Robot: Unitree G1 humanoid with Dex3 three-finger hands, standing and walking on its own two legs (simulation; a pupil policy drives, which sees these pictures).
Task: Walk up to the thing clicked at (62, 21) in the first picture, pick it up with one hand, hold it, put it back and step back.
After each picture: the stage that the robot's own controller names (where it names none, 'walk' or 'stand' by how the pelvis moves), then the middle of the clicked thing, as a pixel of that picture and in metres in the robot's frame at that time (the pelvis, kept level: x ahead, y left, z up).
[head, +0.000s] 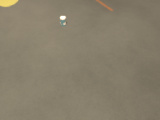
stand; (63, 21) +1.68 +0.25 -0.72
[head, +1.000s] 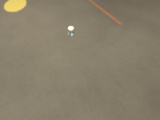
walk; (70, 31) +1.56 +0.12 -0.70
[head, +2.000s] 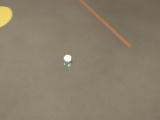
walk; (67, 61) +0.96 +0.09 -0.71
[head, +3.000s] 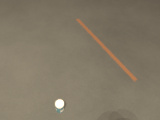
walk; (59, 106) +0.52 +0.13 -0.71
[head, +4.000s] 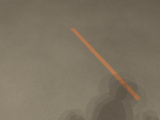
stand; out of the picture +0.28 +0.16 -0.71
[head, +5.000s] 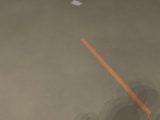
stand; out of the picture +0.24 +0.17 -0.72
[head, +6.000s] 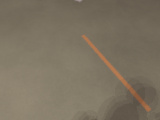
stand; out of the picture +0.25 +0.16 -0.72
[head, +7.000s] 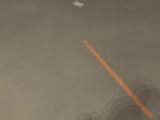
stand; out of the picture +0.23 +0.17 -0.73
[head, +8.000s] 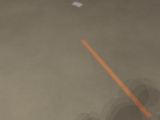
stand; out of the picture +0.23 +0.17 -0.73
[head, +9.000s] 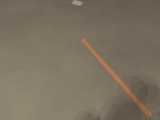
stand; out of the picture +0.22 +0.17 -0.73
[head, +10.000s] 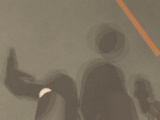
go down; (47, 95) +0.30 +0.17 -0.45
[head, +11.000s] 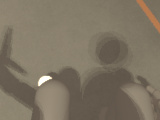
go down; (47, 84) +0.33 +0.17 -0.34
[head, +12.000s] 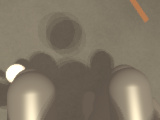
close in; (17, 75) +0.33 +0.19 -0.26
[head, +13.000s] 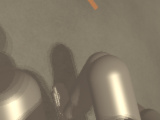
close; out of the picture +0.35 +0.20 -0.22
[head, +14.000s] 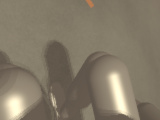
close; out of the picture +0.42 +0.21 -0.25
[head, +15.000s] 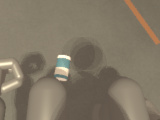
lift; (62, 68) +0.43 +0.08 -0.34
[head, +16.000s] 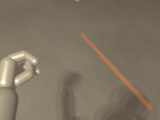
hold; out of the picture +0.33 -0.04 -0.68
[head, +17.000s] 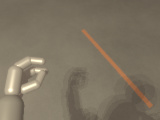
hold; out of the picture +0.32 -0.08 -0.70
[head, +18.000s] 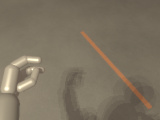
stand; out of the picture +0.31 -0.13 -0.71
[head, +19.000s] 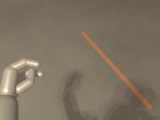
crouch; out of the picture +0.30 -0.17 -0.71
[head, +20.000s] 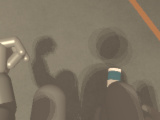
crouch; (114, 80) +0.38 -0.20 -0.39
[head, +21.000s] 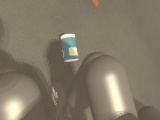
lower; (69, 48) +0.45 -0.17 -0.25
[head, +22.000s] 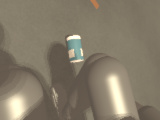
lower; (75, 49) +0.46 -0.20 -0.25
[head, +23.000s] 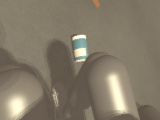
lower; (80, 48) +0.45 -0.23 -0.25
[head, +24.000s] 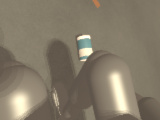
lower; (85, 48) +0.46 -0.26 -0.24
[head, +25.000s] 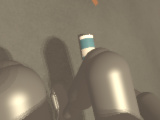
loosen; (88, 48) +0.44 -0.29 -0.23
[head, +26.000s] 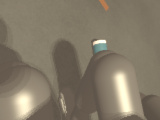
withdraw; (100, 53) +0.43 -0.32 -0.22
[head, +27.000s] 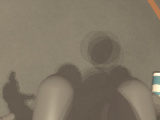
walk; (159, 85) +0.38 -0.40 -0.34
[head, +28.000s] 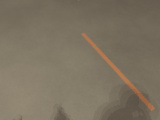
stand; out of the picture +0.26 -0.43 -0.68
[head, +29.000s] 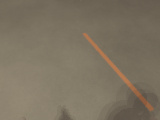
stand; out of the picture +0.25 -0.43 -0.69
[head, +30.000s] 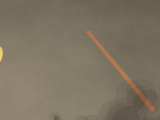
stand; out of the picture +0.26 -0.46 -0.71
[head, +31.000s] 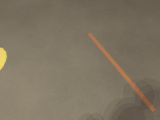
walk; out of the picture +0.26 -0.47 -0.75
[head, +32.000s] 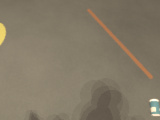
walk; (154, 107) +0.45 -0.63 -0.72
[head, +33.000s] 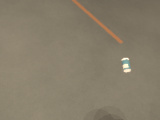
walk; (126, 65) +0.83 -0.45 -0.72
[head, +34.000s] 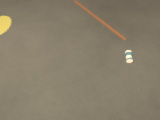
stand; (129, 56) +1.09 -0.40 -0.73
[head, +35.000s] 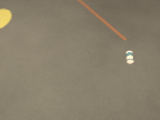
stand; (129, 57) +1.08 -0.45 -0.74
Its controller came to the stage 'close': yes
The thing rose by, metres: 0.01
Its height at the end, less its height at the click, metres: -0.02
